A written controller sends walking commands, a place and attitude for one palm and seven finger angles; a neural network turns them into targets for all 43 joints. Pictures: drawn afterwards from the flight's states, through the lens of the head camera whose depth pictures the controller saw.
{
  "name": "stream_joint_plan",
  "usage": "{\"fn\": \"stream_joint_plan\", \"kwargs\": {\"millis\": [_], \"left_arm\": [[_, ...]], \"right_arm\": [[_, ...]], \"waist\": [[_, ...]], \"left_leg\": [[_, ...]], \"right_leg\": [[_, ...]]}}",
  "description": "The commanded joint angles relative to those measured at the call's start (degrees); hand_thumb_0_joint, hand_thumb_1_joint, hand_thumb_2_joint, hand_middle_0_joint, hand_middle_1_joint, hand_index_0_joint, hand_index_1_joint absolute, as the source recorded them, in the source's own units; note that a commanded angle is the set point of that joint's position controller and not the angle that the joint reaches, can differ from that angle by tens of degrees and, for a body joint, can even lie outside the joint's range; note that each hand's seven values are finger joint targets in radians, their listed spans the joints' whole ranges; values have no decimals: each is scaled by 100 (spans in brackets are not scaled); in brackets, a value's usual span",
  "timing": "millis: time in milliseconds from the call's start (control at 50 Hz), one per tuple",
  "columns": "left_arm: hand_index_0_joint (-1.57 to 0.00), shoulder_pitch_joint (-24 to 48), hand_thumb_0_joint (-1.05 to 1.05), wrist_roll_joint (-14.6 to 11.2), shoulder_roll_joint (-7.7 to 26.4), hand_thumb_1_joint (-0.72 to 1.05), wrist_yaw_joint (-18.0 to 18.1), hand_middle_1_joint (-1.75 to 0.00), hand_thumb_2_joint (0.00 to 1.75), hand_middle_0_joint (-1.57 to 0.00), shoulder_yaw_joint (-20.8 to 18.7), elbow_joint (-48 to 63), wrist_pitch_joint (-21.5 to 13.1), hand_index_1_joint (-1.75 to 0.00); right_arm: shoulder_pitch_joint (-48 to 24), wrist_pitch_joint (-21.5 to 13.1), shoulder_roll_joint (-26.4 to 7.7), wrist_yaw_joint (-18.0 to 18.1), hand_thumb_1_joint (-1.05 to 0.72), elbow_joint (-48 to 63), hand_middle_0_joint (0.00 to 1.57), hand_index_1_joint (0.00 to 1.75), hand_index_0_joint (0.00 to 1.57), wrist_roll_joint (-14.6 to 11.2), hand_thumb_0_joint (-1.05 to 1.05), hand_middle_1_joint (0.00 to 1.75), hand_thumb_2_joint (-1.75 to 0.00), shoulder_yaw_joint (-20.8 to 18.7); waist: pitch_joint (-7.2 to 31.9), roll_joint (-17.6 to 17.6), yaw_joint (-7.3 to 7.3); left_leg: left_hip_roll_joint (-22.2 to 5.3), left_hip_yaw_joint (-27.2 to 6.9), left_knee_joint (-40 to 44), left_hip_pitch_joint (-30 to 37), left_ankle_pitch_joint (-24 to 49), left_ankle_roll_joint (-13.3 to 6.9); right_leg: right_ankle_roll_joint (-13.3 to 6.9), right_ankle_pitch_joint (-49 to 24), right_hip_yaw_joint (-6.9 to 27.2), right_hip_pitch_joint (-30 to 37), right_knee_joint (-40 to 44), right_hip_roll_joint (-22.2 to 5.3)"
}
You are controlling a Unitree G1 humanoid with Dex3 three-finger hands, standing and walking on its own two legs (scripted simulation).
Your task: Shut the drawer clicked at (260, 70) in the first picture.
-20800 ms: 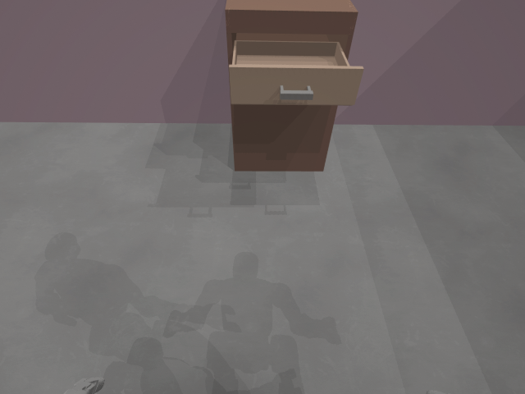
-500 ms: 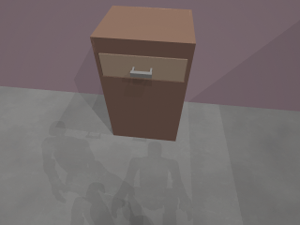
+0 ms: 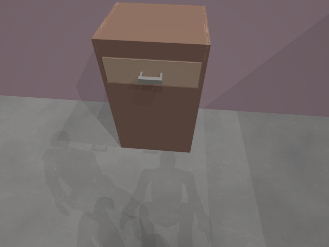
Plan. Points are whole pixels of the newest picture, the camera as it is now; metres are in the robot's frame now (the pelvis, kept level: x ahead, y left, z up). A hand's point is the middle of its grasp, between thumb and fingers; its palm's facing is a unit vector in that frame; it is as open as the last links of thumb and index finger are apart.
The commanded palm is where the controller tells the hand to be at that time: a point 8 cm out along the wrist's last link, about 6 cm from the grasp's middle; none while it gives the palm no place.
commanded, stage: look to check the result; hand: left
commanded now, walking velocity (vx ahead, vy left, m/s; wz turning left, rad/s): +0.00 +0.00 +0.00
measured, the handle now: (150, 77) +0.84 +0.10 -0.10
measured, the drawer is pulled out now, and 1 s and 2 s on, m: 0.00 0.00 0.00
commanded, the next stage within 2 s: stand and wait in 0.42 s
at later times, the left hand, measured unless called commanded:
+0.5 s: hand out of the picture +0.07 +0.20 -0.16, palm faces +0.02 -0.96 -0.27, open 7.4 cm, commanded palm none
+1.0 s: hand out of the picture +0.09 +0.21 -0.16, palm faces +0.01 -0.95 -0.31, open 7.4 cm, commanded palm none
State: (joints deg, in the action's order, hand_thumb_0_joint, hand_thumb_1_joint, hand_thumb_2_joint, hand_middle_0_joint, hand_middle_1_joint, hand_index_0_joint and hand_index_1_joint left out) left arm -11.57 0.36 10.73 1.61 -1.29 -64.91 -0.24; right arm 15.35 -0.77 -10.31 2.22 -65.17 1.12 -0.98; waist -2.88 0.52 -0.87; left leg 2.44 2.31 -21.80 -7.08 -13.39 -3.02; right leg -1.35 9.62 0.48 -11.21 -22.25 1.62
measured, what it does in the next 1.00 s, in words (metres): stands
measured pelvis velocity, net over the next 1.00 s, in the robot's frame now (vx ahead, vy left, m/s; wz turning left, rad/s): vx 0.01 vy -0.02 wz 0.01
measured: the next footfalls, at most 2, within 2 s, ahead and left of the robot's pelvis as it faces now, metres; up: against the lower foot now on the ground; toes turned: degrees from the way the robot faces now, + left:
none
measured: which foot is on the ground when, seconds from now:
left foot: down 0.00-1.00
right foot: down 0.00-1.00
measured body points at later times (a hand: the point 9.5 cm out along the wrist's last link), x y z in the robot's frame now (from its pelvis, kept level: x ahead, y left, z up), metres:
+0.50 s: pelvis +0.01 -0.01 +0.00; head +0.02 -0.02 +0.45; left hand +0.07 +0.25 -0.14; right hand +0.05 -0.27 -0.15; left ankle -0.02 +0.08 -0.74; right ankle +0.03 -0.11 -0.74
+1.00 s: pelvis +0.01 -0.02 +0.00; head +0.02 -0.03 +0.45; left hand +0.08 +0.26 -0.13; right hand +0.05 -0.30 -0.15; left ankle -0.02 +0.08 -0.74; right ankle +0.03 -0.11 -0.74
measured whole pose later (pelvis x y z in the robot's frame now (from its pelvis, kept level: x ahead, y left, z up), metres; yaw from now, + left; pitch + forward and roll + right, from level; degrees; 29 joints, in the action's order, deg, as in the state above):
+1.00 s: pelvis +0.01 -0.02 +0.00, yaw +0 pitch -2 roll +0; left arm -6.9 0.3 15.7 0.9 -1.7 -64.9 -0.8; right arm 9.9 -0.5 -16.3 1.4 -65.0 1.2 -1.0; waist -2.8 1.0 -1.0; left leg 0.7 1.3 -18.4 -4.1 -12.7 -1.0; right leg -3.2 8.7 -0.4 -7.8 -18.2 3.4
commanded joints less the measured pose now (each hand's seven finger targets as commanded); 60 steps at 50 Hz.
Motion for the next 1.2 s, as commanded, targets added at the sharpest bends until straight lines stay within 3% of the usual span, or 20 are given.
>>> {"fn": "stream_joint_plan", "kwargs": {"millis": [0,480,920,1100,1180], "left_arm": [[-20,-97,0,13,813,90,22,-30,90,-20,-117,219,-100,-30],[-20,343,0,12,1288,90,-5,-30,90,-20,-181,305,-168,-30],[-20,612,0,3,1579,90,-32,-30,90,-20,-204,337,-181,-30],[-20,625,0,-2,1624,90,-29,-30,90,-20,-209,331,-197,-30],[-20,649,0,2,1652,90,-32,-30,90,-20,-209,342,-188,-30]], "right_arm": [[175,-72,-760,34,-90,211,20,30,20,-30,0,30,-90,-131],[-332,-65,-1257,-2,-90,299,20,30,20,-28,0,30,-90,-179],[-523,-46,-1529,-39,-90,291,20,30,20,-18,0,30,-90,-172],[-550,-63,-1605,-30,-90,297,20,30,20,-21,0,30,-90,-171],[-594,-58,-1624,-32,-90,311,20,30,20,-20,0,30,-90,-175]], "waist": [[52,47,37],[278,-2,3],[228,-34,1],[404,-84,-2],[291,28,6]], "left_leg": [[-913,-747,490,-88,830,-49],[-902,-692,477,211,1052,19],[-912,-700,636,163,683,63],[-938,-693,610,285,928,67],[-932,-695,627,247,900,75]], "right_leg": [[-184,-467,555,16,294,-659],[-199,-1016,694,270,473,-735],[-173,-673,752,369,737,-777],[-179,-997,725,480,693,-796],[-186,-924,743,411,702,-776]]}}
